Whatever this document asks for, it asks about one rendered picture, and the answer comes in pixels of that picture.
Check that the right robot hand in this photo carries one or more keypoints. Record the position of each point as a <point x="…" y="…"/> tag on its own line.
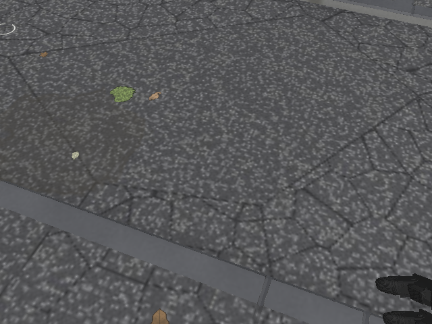
<point x="417" y="287"/>

